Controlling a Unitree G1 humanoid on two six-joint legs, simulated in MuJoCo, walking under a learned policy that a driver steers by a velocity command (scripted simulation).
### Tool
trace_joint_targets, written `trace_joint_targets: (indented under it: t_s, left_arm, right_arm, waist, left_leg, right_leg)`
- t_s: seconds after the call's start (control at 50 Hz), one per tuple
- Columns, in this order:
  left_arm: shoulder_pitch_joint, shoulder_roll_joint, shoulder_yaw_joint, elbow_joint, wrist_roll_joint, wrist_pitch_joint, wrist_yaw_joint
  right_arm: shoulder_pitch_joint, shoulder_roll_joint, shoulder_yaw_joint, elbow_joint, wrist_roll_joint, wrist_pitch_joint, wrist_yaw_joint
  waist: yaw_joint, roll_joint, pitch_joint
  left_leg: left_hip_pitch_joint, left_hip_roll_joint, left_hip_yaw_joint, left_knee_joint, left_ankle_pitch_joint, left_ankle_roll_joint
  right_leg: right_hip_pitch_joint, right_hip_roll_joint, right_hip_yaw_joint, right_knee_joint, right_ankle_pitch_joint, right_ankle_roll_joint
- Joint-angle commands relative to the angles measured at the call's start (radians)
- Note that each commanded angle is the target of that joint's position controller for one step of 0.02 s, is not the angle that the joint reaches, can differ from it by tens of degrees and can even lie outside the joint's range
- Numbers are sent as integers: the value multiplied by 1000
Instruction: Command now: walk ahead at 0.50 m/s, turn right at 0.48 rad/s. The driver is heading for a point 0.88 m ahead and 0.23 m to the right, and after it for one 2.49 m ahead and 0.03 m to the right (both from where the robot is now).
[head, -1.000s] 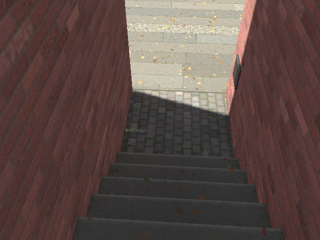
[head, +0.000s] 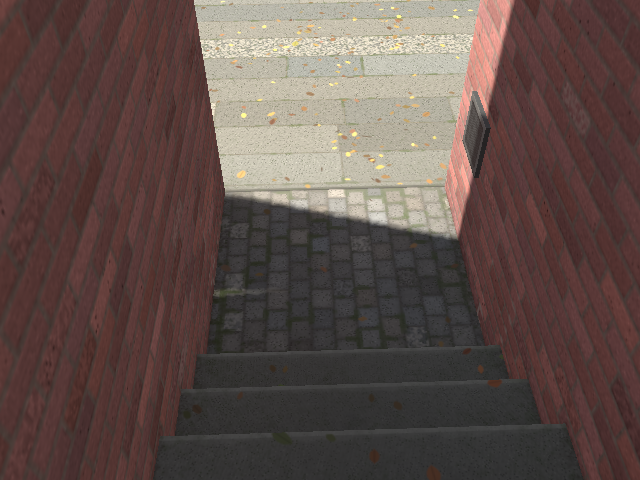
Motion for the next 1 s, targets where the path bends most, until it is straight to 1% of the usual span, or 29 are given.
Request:
trace_joint_targets:
  t_s: [0.02, 0.1, 0.2, 0.26, 0.28, 0.3, 0.32, 0.36, 0.38, 0.42, 0.44, 0.46, 0.5, 0.52, 0.56, 0.62, 0.66, 0.68, 0.7, 0.72, 0.74, 0.76, 0.78, 0.82, 0.86, 0.9, 0.92, 0.96, 1.0]
  left_arm:
    - [5, 5, -15, 9, 17, -5, -9]
    - [-200, 24, -9, -87, 6, 47, -29]
    - [-269, 13, -11, -107, 3, 36, -13]
    - [222, 125, 60, 121, 2, 18, 4]
    - [473, 197, 102, 194, 37, 20, 6]
    - [525, 316, 123, 208, 19, 24, 22]
    - [567, 318, 134, 237, 28, 9, 33]
    - [324, 149, 93, 197, -14, 6, 9]
    - [145, 25, 39, 125, -16, -9, 12]
    - [72, 18, 25, 50, -40, -23, 18]
    - [84, 67, 27, 49, -22, -28, 8]
    - [117, 78, 24, 53, 9, -36, 7]
    - [154, 16, -2, 26, 0, -51, 46]
    - [124, 40, -2, 7, 10, -49, 59]
    - [108, 119, 7, -37, 8, -34, 43]
    - [165, 148, 8, -67, -5, -23, 26]
    - [167, 199, 17, -62, -25, 14, 10]
    - [161, 197, 10, -53, 2, 31, -36]
    - [375, 8, -18, -14, -12, 29, -80]
    - [439, 52, 4, -49, -79, 19, -97]
    - [280, 100, 14, -122, -96, 22, -81]
    - [127, 126, 18, -199, -87, 15, -45]
    - [108, 54, -6, -200, -48, 16, -19]
    - [135, -30, -34, -173, 10, 22, -34]
    - [-8, 29, -17, -189, 21, 34, -67]
    - [-36, 15, -29, -199, -2, 45, -89]
    - [-1, 20, -36, -207, 14, 47, -78]
    - [-165, 84, -32, -257, 37, 38, -32]
    - [-278, 31, -48, -284, 37, 32, -7]
  right_arm:
    - [194, -10, 26, 41, 25, -1, -30]
    - [77, -16, 25, 8, -21, 26, 9]
    - [139, -151, -28, 70, 25, 48, -23]
    - [74, -169, -44, 88, -9, 86, 45]
    - [70, -187, -65, 86, -12, 86, 76]
    - [67, -69, -55, 16, 5, 72, 123]
    - [-154, -66, -60, -118, 42, 45, 122]
    - [-317, -89, -59, -237, 75, 12, 73]
    - [-263, -63, -52, -231, 43, 12, 40]
    - [-169, -57, -56, -159, 30, 33, 13]
    - [-191, -40, -47, -178, 38, 56, 28]
    - [-115, 4, -21, -161, 35, 58, 52]
    - [-191, -64, -29, -182, 12, 50, 59]
    - [-207, -72, -25, -195, 29, 52, 54]
    - [-254, -76, -21, -255, 52, 61, 58]
    - [-384, -160, -42, -332, 18, 73, 67]
    - [-241, -197, -69, -247, 57, 54, 62]
    - [43, -266, -109, -162, 61, 35, 51]
    - [274, -348, -139, -80, 18, 36, 78]
    - [197, -385, -147, -125, -2, 41, 102]
    - [127, -377, -162, -150, -30, 55, 101]
    - [41, -308, -138, -148, 4, 62, 100]
    - [-33, -117, -70, -138, -2, 66, 90]
    - [-122, 13, -17, -119, -20, 30, 44]
    - [-184, -22, -14, -140, 33, -31, 20]
    - [-134, -171, -31, -76, 17, -51, 41]
    - [-126, -235, -42, -91, 12, -58, 46]
    - [-8, -196, -21, -41, 12, -72, 7]
    - [208, -103, -5, 40, 6, -44, -15]
  waist:
    - [-40, 22, 142]
    - [-11, 90, 235]
    - [-66, 80, 273]
    - [131, -44, 121]
    - [232, -239, 25]
    - [176, -181, -225]
    - [237, -89, -195]
    - [150, 93, -14]
    - [40, 150, 119]
    - [-1, 61, 206]
    - [-19, 20, 186]
    - [-50, 12, 140]
    - [26, 75, 77]
    - [22, 67, 93]
    - [0, 14, 105]
    - [41, 26, 146]
    - [-4, 62, 112]
    - [-122, 80, 60]
    - [-107, 373, -168]
    - [-67, 273, -190]
    - [-118, 169, -103]
    - [-121, 136, 6]
    - [-40, 5, 97]
    - [54, 25, 249]
    - [6, 69, 207]
    - [35, 157, 180]
    - [55, 64, 155]
    - [-39, 68, 137]
    - [-143, 115, 147]
  left_leg:
    - [159, 359, -287, -52, 444, 151]
    - [-312, 312, -186, -125, 179, 104]
    - [104, 371, -222, 44, 530, 103]
    - [-72, 228, -55, 607, 532, 25]
    - [-354, 114, -37, 1081, 39, -44]
    - [-557, 52, -107, 1299, -312, -68]
    - [-730, 56, -147, 1319, -358, -90]
    - [-834, 155, -241, 1001, -242, -66]
    - [-730, 230, -331, 616, 81, -40]
    - [-343, 207, -261, 363, 335, -46]
    - [-248, 183, -227, 381, 399, -73]
    - [-125, 153, -216, 443, 582, -78]
    - [-199, 166, -301, 108, 959, -81]
    - [-28, 156, -285, -36, 1104, -85]
    - [132, 97, -237, -27, 920, -121]
    - [-24, 99, -285, -288, 671, -82]
    - [180, 113, -254, -555, 848, -46]
    - [466, 155, -226, -499, 960, 10]
    - [982, 352, -314, -58, 1694, 267]
    - [968, 473, -493, 0, 1833, 362]
    - [857, 517, -574, -77, 1607, 377]
    - [645, 579, -731, -199, 998, 389]
    - [426, 520, -631, -248, 671, 301]
    - [-57, 298, -386, -324, 569, 205]
    - [-460, 142, -223, -375, 282, 202]
    - [-585, 176, -324, -318, 242, 188]
    - [-513, 197, -349, -268, 351, 180]
    - [134, 307, -554, -101, 438, 204]
    - [560, 351, -697, -34, 520, 230]
  right_leg:
    - [-223, -32, 98, -370, 349, -1]
    - [334, 17, -98, -364, 286, -58]
    - [329, 36, -143, -665, -123, -37]
    - [991, 87, -250, -878, 210, -47]
    - [1333, 14, -162, -775, 462, -163]
    - [1631, -130, 36, -437, 893, -306]
    - [1642, -207, 143, -452, 933, -355]
    - [1261, -218, 182, -562, 177, -328]
    - [912, -195, 157, -596, -17, -271]
    - [379, -141, 105, -684, 54, -326]
    - [263, -99, 109, -653, 71, -337]
    - [142, -53, 104, -550, -16, -302]
    - [228, 48, 72, -406, -335, -218]
    - [99, 103, 44, -353, -505, -174]
    - [0, 86, 126, -276, -569, -198]
    - [339, 28, 327, -123, -587, -210]
    - [412, 75, 301, 120, -514, -177]
    - [274, 105, 247, 368, -320, -117]
    - [-126, 271, 83, 949, -904, -3]
    - [-392, 251, -7, 1187, -1057, 18]
    - [-554, 205, -27, 1204, -1031, 42]
    - [-672, 149, 28, 1174, -931, 47]
    - [-600, 40, 149, 936, -674, -13]
    - [-326, -41, 120, 504, -265, -78]
    - [118, -14, -71, 37, 155, -63]
    - [265, 21, -78, 235, 155, -20]
    - [269, 51, -75, 225, 97, -1]
    - [-311, 8, 101, -23, 70, 29]
    - [-711, -7, 157, -117, -96, 53]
